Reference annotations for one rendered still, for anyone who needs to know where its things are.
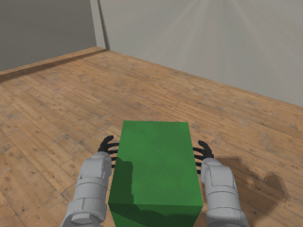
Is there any carton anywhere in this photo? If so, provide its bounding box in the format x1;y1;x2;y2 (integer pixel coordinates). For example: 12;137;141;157
108;120;204;227

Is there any right robot hand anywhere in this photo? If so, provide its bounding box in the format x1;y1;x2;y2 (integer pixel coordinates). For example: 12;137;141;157
193;140;214;175

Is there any robot left forearm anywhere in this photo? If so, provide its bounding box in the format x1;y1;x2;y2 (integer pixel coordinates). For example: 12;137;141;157
61;151;112;227

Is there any robot right forearm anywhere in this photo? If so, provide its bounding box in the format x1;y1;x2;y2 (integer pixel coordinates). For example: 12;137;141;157
200;158;249;227

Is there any left robot hand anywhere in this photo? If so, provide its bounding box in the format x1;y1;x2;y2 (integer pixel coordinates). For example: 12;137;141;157
98;135;119;168

